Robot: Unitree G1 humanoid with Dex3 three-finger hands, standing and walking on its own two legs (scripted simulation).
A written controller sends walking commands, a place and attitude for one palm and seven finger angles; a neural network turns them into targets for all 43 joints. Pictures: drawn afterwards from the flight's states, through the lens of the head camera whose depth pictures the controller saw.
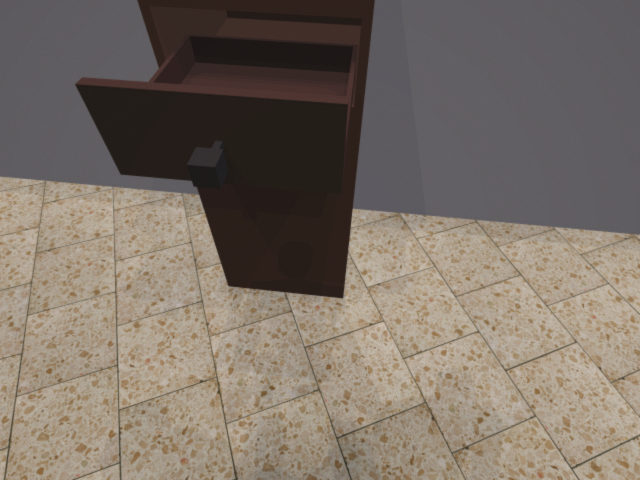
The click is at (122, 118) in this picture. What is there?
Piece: drawer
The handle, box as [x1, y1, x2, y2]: [187, 140, 227, 188]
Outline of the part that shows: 222,141 215,140 211,148 195,148 187,163 187,167 194,186 220,188 227,172 222,149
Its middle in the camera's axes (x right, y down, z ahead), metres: -0.16 -0.12 +0.58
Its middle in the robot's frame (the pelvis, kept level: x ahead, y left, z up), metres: +0.52 +0.19 +0.10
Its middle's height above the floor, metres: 0.88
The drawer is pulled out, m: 0.28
